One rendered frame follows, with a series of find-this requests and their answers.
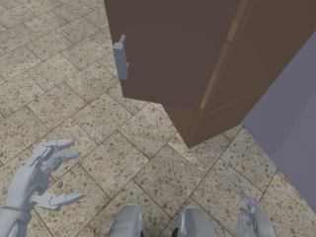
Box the cupboard door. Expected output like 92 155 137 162
104 0 241 111

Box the right robot thigh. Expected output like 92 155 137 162
179 208 217 237

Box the handle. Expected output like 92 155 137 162
113 35 129 80

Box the left robot hand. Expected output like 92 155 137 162
4 138 84 212

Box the right robot hand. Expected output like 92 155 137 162
235 191 276 237

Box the robot left shin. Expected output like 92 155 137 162
127 202 141 237

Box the left robot forearm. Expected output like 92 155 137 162
0 206 32 237

